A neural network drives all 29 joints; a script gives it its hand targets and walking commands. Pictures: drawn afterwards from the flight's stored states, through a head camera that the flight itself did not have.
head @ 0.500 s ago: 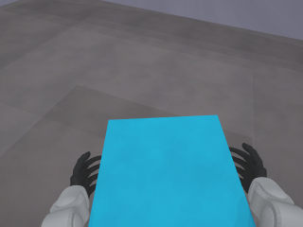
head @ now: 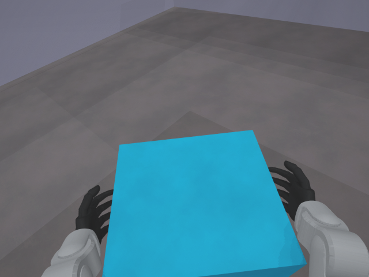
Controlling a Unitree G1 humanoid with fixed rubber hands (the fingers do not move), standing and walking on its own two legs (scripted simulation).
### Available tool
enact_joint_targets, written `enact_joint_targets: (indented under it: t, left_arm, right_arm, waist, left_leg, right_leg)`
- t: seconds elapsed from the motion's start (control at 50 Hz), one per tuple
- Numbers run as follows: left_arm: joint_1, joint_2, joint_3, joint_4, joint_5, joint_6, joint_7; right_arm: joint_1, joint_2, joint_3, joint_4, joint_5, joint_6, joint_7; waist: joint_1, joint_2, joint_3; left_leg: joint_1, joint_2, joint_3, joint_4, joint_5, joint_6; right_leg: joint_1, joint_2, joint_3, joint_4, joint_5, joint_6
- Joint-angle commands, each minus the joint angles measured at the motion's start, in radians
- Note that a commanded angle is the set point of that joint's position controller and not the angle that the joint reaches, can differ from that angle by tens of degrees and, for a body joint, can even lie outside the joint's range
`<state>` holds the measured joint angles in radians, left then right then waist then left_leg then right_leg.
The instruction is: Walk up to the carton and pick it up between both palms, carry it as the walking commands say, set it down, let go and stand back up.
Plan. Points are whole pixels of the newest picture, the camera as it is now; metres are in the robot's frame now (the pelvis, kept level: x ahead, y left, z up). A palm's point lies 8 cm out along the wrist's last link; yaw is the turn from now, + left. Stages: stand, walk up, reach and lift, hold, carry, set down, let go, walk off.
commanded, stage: carry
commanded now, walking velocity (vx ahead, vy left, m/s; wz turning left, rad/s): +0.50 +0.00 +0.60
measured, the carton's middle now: (195, 218) +0.27 +0.02 +0.01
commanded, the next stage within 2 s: none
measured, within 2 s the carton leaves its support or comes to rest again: neither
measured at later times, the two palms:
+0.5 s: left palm (122, 128) +0.53 +0.23 +0.05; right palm (246, 102) +0.59 -0.14 +0.06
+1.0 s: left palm (110, 75) +0.75 +0.31 +0.11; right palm (188, 43) +1.01 +0.04 +0.08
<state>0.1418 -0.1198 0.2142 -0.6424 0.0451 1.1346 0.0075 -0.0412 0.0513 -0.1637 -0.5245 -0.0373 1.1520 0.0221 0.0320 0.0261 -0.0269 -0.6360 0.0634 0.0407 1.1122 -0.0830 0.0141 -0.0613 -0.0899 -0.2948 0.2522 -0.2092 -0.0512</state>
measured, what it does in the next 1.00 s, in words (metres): walks ahead, turning left: left foot, then right foot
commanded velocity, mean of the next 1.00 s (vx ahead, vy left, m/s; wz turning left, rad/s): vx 0.50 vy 0.00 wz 0.60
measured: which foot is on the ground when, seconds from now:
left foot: up 0.00-0.26, down 0.28-0.78, up 0.80-1.00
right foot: down 0.00-0.34, up 0.36-0.74, down 0.76-1.00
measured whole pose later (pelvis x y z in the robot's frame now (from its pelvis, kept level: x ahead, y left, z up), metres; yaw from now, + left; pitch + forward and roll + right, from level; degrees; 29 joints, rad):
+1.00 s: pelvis +0.70 +0.05 +0.00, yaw +35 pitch +1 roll +5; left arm 0.16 -0.14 0.19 -0.66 0.07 1.13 0.02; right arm -0.04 0.03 -0.16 -0.54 -0.05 1.15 0.04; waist 0.04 0.03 -0.02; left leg -0.60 0.01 -0.01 1.15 -0.12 0.02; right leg -0.07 -0.11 -0.25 0.29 -0.24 -0.03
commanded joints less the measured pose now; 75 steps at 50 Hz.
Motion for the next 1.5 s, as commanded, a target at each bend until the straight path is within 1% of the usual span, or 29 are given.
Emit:
enact_joint_targets:
  t: [0.0, 0.14, 0.24, 0.26, 0.28, 0.3, 0.32, 0.34, 0.36, 0.4, 0.52, 0.58, 0.66, 0.7, 0.72, 0.74, 0.78, 0.82, 0.86, 0.92, 1.02, 1.2, 1.24, 1.26, 1.28, 1.3, 1.32, 1.38, 1.48]
  left_arm:
    - [-0.425, -0.539, -0.789, -0.036, -0.346, 0.049, -0.122]
    - [-0.458, -0.565, -0.767, -0.083, -0.336, 0.061, -0.106]
    - [-0.435, -0.610, -0.795, -0.161, -0.319, 0.039, -0.086]
    - [-0.446, -0.605, -0.799, -0.174, -0.311, 0.036, -0.080]
    - [-0.451, -0.610, -0.804, -0.186, -0.299, 0.034, -0.078]
    - [-0.432, -0.622, -0.818, -0.174, -0.286, 0.033, -0.084]
    - [-0.446, -0.615, -0.820, -0.157, -0.278, 0.017, -0.089]
    - [-0.449, -0.651, -0.828, -0.133, -0.289, 0.011, -0.089]
    - [-0.367, -0.682, -0.801, -0.051, -0.269, 0.011, -0.084]
    - [-0.322, -0.735, -0.809, -0.030, -0.256, -0.006, -0.087]
    - [-0.429, -0.728, -0.908, -0.130, -0.277, -0.033, -0.059]
    - [-0.478, -0.669, -0.964, -0.207, -0.305, -0.007, -0.038]
    - [-0.469, -0.626, -0.942, -0.185, -0.296, 0.021, -0.030]
    - [-0.454, -0.640, -0.920, -0.177, -0.286, 0.017, -0.034]
    - [-0.428, -0.647, -0.896, -0.166, -0.280, 0.013, -0.039]
    - [-0.402, -0.636, -0.862, -0.126, -0.258, 0.013, -0.038]
    - [-0.350, -0.646, -0.798, -0.097, -0.236, -0.007, -0.031]
    - [-0.385, -0.696, -0.801, -0.076, -0.249, -0.001, -0.050]
    - [-0.386, -0.679, -0.807, -0.063, -0.277, 0.000, -0.072]
    - [-0.443, -0.630, -0.837, -0.089, -0.328, 0.006, -0.104]
    - [-0.418, -0.576, -0.834, -0.050, -0.351, 0.037, -0.129]
    - [-0.420, -0.620, -0.818, -0.136, -0.318, 0.032, -0.104]
    - [-0.437, -0.628, -0.826, -0.175, -0.299, 0.022, -0.091]
    - [-0.454, -0.630, -0.827, -0.178, -0.284, 0.020, -0.086]
    - [-0.440, -0.639, -0.836, -0.159, -0.269, 0.025, -0.084]
    - [-0.435, -0.635, -0.848, -0.127, -0.255, 0.021, -0.084]
    - [-0.449, -0.646, -0.854, -0.132, -0.261, 0.011, -0.081]
    - [-0.354, -0.731, -0.824, -0.026, -0.224, -0.004, -0.076]
    - [-0.457, -0.797, -0.886, -0.066, -0.250, -0.040, -0.071]
  right_arm:
    - [-0.221, 0.721, 0.762, -0.072, 0.214, 0.055, -0.002]
    - [-0.331, 0.769, 0.830, -0.178, 0.280, 0.071, 0.005]
    - [-0.337, 0.804, 0.867, -0.235, 0.335, 0.051, 0.026]
    - [-0.298, 0.803, 0.865, -0.229, 0.342, 0.046, 0.032]
    - [-0.272, 0.802, 0.865, -0.216, 0.345, 0.040, 0.039]
    - [-0.239, 0.790, 0.864, -0.167, 0.339, 0.040, 0.046]
    - [-0.240, 0.809, 0.873, -0.140, 0.340, 0.032, 0.059]
    - [-0.253, 0.812, 0.881, -0.160, 0.339, 0.023, 0.067]
    - [-0.266, 0.802, 0.876, -0.148, 0.340, 0.030, 0.073]
    - [-0.292, 0.819, 0.880, -0.151, 0.365, 0.013, 0.091]
    - [-0.194, 0.741, 0.799, -0.153, 0.334, -0.017, 0.115]
    - [-0.051, 0.684, 0.710, -0.077, 0.292, -0.003, 0.102]
    - [-0.089, 0.651, 0.704, -0.113, 0.281, 0.006, 0.081]
    - [-0.190, 0.657, 0.750, -0.200, 0.301, 0.005, 0.074]
    - [-0.260, 0.663, 0.783, -0.252, 0.314, 0.004, 0.074]
    - [-0.297, 0.665, 0.810, -0.255, 0.329, 0.011, 0.075]
    - [-0.378, 0.676, 0.865, -0.313, 0.375, 0.011, 0.080]
    - [-0.336, 0.748, 0.858, -0.231, 0.348, 0.024, 0.091]
    - [-0.236, 0.765, 0.830, -0.117, 0.292, 0.029, 0.080]
    - [-0.207, 0.773, 0.801, -0.073, 0.244, 0.029, 0.053]
    - [-0.189, 0.745, 0.783, -0.082, 0.205, 0.047, 0.017]
    - [-0.342, 0.813, 0.891, -0.267, 0.314, 0.048, 0.033]
    - [-0.312, 0.817, 0.895, -0.265, 0.343, 0.043, 0.047]
    - [-0.297, 0.817, 0.894, -0.250, 0.351, 0.040, 0.056]
    - [-0.278, 0.786, 0.885, -0.196, 0.343, 0.043, 0.062]
    - [-0.237, 0.786, 0.882, -0.149, 0.334, 0.044, 0.078]
    - [-0.218, 0.794, 0.887, -0.144, 0.338, 0.036, 0.089]
    - [-0.250, 0.819, 0.873, -0.106, 0.362, 0.028, 0.114]
    - [-0.290, 0.792, 0.828, -0.175, 0.347, -0.020, 0.146]
  waist:
    - [-0.029, -0.201, -0.015]
    - [-0.025, -0.236, -0.081]
    - [-0.033, -0.217, -0.315]
    - [-0.081, -0.194, -0.404]
    - [-0.100, -0.036, -0.451]
    - [-0.082, 0.243, -0.449]
    - [-0.091, 0.127, -0.384]
    - [-0.084, 0.075, -0.327]
    - [-0.068, -0.047, -0.254]
    - [-0.062, -0.063, -0.176]
    - [-0.067, 0.139, -0.166]
    - [-0.074, 0.266, -0.156]
    - [-0.073, 0.291, -0.212]
    - [-0.023, 0.162, -0.375]
    - [-0.001, -0.060, -0.443]
    - [-0.013, -0.270, -0.377]
    - [-0.003, -0.221, -0.283]
    - [-0.011, -0.162, -0.200]
    - [-0.019, -0.209, -0.149]
    - [-0.030, -0.240, -0.078]
    - [-0.030, -0.271, 0.010]
    - [-0.033, -0.318, -0.219]
    - [-0.081, -0.266, -0.372]
    - [-0.098, -0.162, -0.407]
    - [-0.062, 0.134, -0.394]
    - [-0.065, 0.117, -0.338]
    - [-0.072, 0.135, -0.303]
    - [-0.061, 0.043, -0.166]
    - [-0.063, 0.020, -0.153]
  left_leg:
    - [-0.067, -0.017, 0.109, -0.083, 0.109, -0.018]
    - [-0.011, -0.077, 0.243, -0.403, 0.065, 0.030]
    - [0.227, -0.195, 0.334, -0.694, 0.035, 0.078]
    - [0.502, -0.159, 0.223, -0.759, 0.071, 0.134]
    - [0.826, 0.025, -0.110, -0.655, 0.130, 0.252]
    - [1.051, 0.261, -0.565, -0.660, 0.373, 0.423]
    - [1.069, 0.269, -0.666, -0.720, 0.477, 0.449]
    - [1.005, 0.270, -0.603, -0.723, 0.652, 0.412]
    - [0.879, 0.222, -0.478, -0.771, 0.524, 0.292]
    - [0.723, 0.140, -0.350, -0.827, 0.415, 0.169]
    - [0.640, -0.001, -0.085, -0.849, 0.674, 0.091]
    - [0.655, 0.002, -0.080, -0.861, 0.757, 0.086]
    - [0.750, 0.025, -0.047, -0.682, 1.062, 0.060]
    - [0.604, 0.030, 0.010, -0.299, 0.884, 0.017]
    - [0.352, -0.011, -0.003, -0.038, 0.255, -0.005]
    - [0.075, -0.123, -0.035, 0.173, -0.402, 0.012]
    - [0.033, -0.054, -0.185, 0.254, -0.298, 0.037]
    - [0.000, -0.004, -0.198, 0.197, -0.216, 0.036]
    - [0.014, -0.030, -0.133, 0.120, -0.098, 0.020]
    - [-0.005, -0.049, -0.034, 0.045, 0.036, 0.004]
    - [-0.026, -0.081, 0.136, -0.158, 0.092, -0.021]
    - [0.147, -0.204, 0.313, -0.604, 0.063, 0.060]
    - [0.476, -0.201, 0.235, -0.751, 0.118, 0.118]
    - [0.748, -0.066, -0.031, -0.688, 0.118, 0.208]
    - [0.905, 0.183, -0.440, -0.674, 0.409, 0.339]
    - [0.935, 0.253, -0.639, -0.736, 0.466, 0.389]
    - [0.980, 0.267, -0.684, -0.751, 0.657, 0.393]
    - [0.709, 0.130, -0.386, -0.818, 0.436, 0.176]
    - [0.626, 0.039, -0.205, -0.857, 0.539, 0.112]
  right_leg:
    - [0.069, -0.160, 0.065, -0.096, 0.426, 0.168]
    - [0.259, -0.149, -0.013, 0.028, 0.819, 0.130]
    - [0.452, -0.166, -0.021, 0.449, 1.226, 0.095]
    - [0.269, -0.152, -0.017, 0.688, 1.095, 0.116]
    - [-0.155, -0.083, 0.057, 0.976, 0.457, 0.135]
    - [-0.570, 0.108, 0.129, 1.293, -0.390, 0.168]
    - [-0.721, 0.094, 0.335, 1.347, -0.437, 0.138]
    - [-0.772, 0.016, 0.376, 1.272, -0.384, 0.122]
    - [-0.756, -0.022, 0.391, 1.159, -0.272, 0.105]
    - [-0.656, -0.038, 0.340, 1.004, -0.203, 0.110]
    - [-0.477, 0.087, 0.141, 0.526, 0.066, 0.144]
    - [-0.433, 0.103, 0.117, 0.356, 0.160, 0.138]
    - [-0.308, 0.151, 0.051, 0.178, 0.144, 0.105]
    - [0.083, 0.066, 0.100, 0.055, 0.293, 0.073]
    - [0.334, -0.174, 0.314, 0.065, 0.394, 0.024]
    - [0.443, -0.350, 0.551, 0.051, 0.638, -0.043]
    - [0.246, -0.402, 0.584, 0.044, 0.541, -0.100]
    - [0.170, -0.339, 0.426, -0.009, 0.241, -0.030]
    - [0.094, -0.250, 0.291, -0.055, 0.148, 0.068]
    - [0.068, -0.199, 0.163, -0.048, 0.366, 0.141]
    - [0.077, -0.141, 0.064, -0.055, 0.698, 0.165]
    - [0.419, -0.177, -0.018, 0.299, 1.329, 0.118]
    - [0.307, -0.149, -0.014, 0.657, 1.206, 0.125]
    - [-0.043, -0.097, 0.064, 0.888, 0.611, 0.129]
    - [-0.376, 0.088, 0.102, 1.141, -0.284, 0.137]
    - [-0.550, 0.112, 0.277, 1.235, -0.416, 0.131]
    - [-0.677, 0.058, 0.352, 1.233, -0.398, 0.123]
    - [-0.616, -0.045, 0.343, 0.994, -0.212, 0.104]
    - [-0.524, 0.038, 0.183, 0.710, -0.019, 0.152]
